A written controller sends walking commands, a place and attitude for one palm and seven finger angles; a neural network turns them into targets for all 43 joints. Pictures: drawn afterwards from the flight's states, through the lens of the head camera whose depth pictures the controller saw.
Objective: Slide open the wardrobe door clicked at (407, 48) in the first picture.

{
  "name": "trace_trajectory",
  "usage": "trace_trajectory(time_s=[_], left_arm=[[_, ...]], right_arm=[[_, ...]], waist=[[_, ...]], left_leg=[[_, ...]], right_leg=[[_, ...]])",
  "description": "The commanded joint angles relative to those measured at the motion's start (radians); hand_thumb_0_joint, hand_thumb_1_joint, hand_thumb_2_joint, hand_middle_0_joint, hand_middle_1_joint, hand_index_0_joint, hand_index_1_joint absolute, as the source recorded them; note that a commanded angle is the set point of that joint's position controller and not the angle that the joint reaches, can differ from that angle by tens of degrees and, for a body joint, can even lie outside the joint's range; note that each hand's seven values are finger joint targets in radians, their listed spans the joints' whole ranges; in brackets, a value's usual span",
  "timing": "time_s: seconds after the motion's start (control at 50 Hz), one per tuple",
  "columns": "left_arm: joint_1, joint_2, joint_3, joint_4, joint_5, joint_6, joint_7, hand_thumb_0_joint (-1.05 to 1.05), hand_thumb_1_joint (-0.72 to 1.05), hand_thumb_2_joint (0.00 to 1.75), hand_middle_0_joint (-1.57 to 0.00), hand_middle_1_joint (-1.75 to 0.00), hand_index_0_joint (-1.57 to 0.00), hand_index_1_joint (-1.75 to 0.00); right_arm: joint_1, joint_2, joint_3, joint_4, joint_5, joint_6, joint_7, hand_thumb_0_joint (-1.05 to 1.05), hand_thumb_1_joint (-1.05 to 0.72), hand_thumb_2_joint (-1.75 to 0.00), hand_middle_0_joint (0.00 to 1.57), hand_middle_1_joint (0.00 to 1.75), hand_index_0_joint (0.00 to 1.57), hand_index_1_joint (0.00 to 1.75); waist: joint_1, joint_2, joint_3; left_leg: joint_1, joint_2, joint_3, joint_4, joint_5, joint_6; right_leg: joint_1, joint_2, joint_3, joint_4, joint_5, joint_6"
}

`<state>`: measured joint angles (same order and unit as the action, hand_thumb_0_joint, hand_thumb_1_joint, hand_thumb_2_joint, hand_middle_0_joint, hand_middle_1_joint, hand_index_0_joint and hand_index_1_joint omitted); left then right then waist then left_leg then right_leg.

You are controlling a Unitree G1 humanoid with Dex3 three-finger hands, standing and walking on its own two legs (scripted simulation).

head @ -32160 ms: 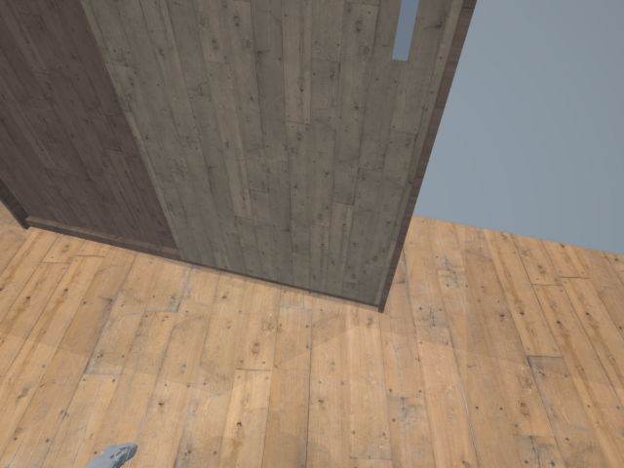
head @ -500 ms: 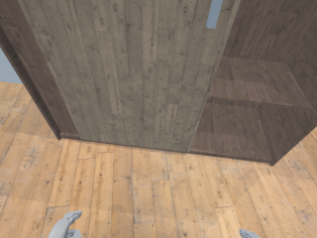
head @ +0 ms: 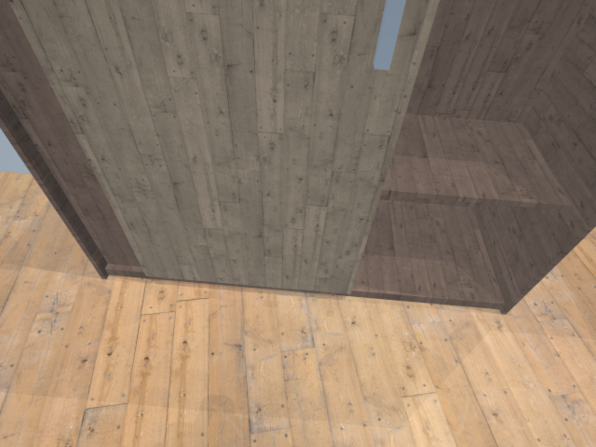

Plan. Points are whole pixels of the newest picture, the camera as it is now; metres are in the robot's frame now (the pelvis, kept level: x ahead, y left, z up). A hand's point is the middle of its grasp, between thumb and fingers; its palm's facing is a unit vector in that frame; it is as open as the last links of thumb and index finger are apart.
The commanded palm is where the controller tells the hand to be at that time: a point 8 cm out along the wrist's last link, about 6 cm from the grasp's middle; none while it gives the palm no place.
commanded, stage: let the arm hang, fingers relaxed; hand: right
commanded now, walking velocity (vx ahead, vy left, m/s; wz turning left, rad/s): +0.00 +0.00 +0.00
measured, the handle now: (389, 16) +0.74 -0.10 +0.25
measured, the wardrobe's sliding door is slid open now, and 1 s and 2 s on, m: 0.59 0.59 0.59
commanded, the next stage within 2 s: look to check the result in 0.36 s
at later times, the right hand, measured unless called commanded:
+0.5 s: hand out of the picture +0.11 -0.22 -0.16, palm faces -0.05 +0.95 -0.31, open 7.4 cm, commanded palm none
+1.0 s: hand out of the picture +0.13 -0.21 -0.15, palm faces -0.03 +0.94 -0.34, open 7.4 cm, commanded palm none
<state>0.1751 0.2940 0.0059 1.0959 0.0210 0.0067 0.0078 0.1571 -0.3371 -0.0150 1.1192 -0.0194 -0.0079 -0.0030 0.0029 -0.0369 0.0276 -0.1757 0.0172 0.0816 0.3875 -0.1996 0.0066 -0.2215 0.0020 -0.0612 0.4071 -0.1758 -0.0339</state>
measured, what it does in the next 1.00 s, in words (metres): shifts its weight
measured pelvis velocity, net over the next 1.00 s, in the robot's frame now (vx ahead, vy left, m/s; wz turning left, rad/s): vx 0.05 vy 0.03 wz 0.01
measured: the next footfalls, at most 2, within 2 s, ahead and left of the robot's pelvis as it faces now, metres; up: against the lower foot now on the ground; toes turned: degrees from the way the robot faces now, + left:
none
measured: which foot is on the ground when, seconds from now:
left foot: down 0.00-1.00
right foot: down 0.00-1.00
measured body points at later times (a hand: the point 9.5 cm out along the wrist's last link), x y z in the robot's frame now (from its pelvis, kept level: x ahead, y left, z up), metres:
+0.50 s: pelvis +0.03 +0.01 +0.01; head +0.05 +0.01 +0.45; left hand +0.11 +0.31 -0.13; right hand +0.11 -0.27 -0.13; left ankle +0.01 +0.12 -0.74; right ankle +0.03 -0.10 -0.74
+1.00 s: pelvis +0.05 +0.03 +0.01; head +0.06 +0.03 +0.45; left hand +0.13 +0.31 -0.14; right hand +0.13 -0.26 -0.13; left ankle +0.01 +0.12 -0.74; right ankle +0.03 -0.10 -0.74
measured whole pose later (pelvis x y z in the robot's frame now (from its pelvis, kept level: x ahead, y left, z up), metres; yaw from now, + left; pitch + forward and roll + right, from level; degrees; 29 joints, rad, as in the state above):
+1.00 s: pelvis +0.05 +0.03 +0.01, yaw +0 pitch -1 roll +0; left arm 0.09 0.32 -0.01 1.12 0.02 0.00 0.01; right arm 0.10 -0.32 0.00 1.13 -0.02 -0.02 -0.01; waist 0.01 -0.01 0.03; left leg -0.06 -0.02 0.08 0.29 -0.22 0.04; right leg -0.10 -0.02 -0.06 0.30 -0.19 0.01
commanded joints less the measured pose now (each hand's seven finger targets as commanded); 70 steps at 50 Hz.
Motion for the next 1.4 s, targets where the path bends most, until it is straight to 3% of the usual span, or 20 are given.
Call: trace_trajectory(time_s=[0.0,0.24,0.48,0.64,0.88,1.12,1.14,1.38], left_arm=[[-0.051,0.206,0.039,-0.043,-0.002,-0.027,0.004,0.00,0.90,0.90,-0.20,-0.30,-0.20,-0.30],[-0.125,0.231,0.030,-0.036,-0.004,-0.037,0.000,0.00,0.90,0.90,-0.20,-0.30,-0.20,-0.30],[-0.136,0.238,0.024,-0.033,-0.004,-0.033,0.006,0.00,0.90,0.90,-0.20,-0.30,-0.20,-0.30],[-0.120,0.234,0.023,-0.028,-0.007,-0.032,0.013,0.00,0.90,0.90,-0.20,-0.30,-0.20,-0.30],[-0.110,0.221,0.024,-0.023,-0.006,-0.026,0.015,0.00,0.90,0.90,-0.20,-0.30,-0.20,-0.30],[-0.097,0.208,0.024,-0.026,-0.006,-0.026,0.018,0.00,0.90,0.90,-0.20,-0.30,-0.20,-0.30],[-0.097,0.206,0.025,-0.024,-0.006,-0.025,0.018,0.00,0.90,0.90,-0.20,-0.30,-0.20,-0.30],[-0.091,0.208,0.024,-0.018,-0.006,-0.025,0.017,0.00,0.90,0.90,-0.20,-0.30,-0.20,-0.30]], right_arm=[[-0.045,-0.165,-0.026,-0.049,0.006,-0.023,-0.003,0.00,-0.90,-0.90,0.20,0.30,0.20,0.30],[-0.095,-0.192,-0.025,-0.057,0.006,-0.035,-0.006,0.00,-0.90,-0.90,0.20,0.30,0.20,0.30],[-0.088,-0.190,-0.025,-0.052,0.008,-0.033,-0.006,0.00,-0.90,-0.90,0.20,0.30,0.20,0.30],[-0.075,-0.189,-0.027,-0.044,0.009,-0.033,-0.012,0.00,-0.90,-0.90,0.20,0.30,0.20,0.30],[-0.072,-0.182,-0.026,-0.046,0.010,-0.031,-0.016,0.00,-0.90,-0.90,0.20,0.30,0.20,0.30],[-0.063,-0.179,-0.031,-0.053,0.009,-0.033,-0.021,0.00,-0.90,-0.90,0.20,0.30,0.20,0.30],[-0.067,-0.176,-0.030,-0.051,0.010,-0.032,-0.020,0.00,-0.90,-0.90,0.20,0.30,0.20,0.30],[-0.067,-0.173,-0.028,-0.046,0.011,-0.031,-0.016,0.00,-0.90,-0.90,0.20,0.30,0.20,0.30]], waist=[[0.000,0.067,-0.027],[0.001,0.053,-0.087],[0.004,0.020,-0.086],[0.006,0.044,-0.110],[0.005,0.054,-0.071],[0.003,0.060,-0.093],[0.005,0.039,-0.088],[0.005,0.036,-0.052]], left_leg=[[0.007,0.115,-0.134,-0.109,-0.022,0.036],[0.070,0.130,-0.129,-0.111,0.156,0.026],[0.091,0.131,-0.132,-0.134,0.177,0.032],[0.116,0.135,-0.121,-0.123,0.292,0.033],[0.111,0.132,-0.123,-0.132,0.307,0.029],[0.137,0.131,-0.124,-0.130,0.369,0.016],[0.134,0.134,-0.127,-0.133,0.358,0.017],[0.114,0.128,-0.139,-0.155,0.265,0.024]], right_leg=[[0.024,-0.133,0.155,-0.125,0.020,-0.011],[0.108,-0.139,0.140,-0.130,0.191,-0.001],[0.134,-0.141,0.129,-0.132,0.189,0.008],[0.168,-0.145,0.119,-0.111,0.264,0.007],[0.160,-0.142,0.109,-0.115,0.240,0.011],[0.170,-0.141,0.098,-0.102,0.254,0.012],[0.169,-0.140,0.095,-0.105,0.243,0.014],[0.153,-0.143,0.102,-0.128,0.184,0.014]])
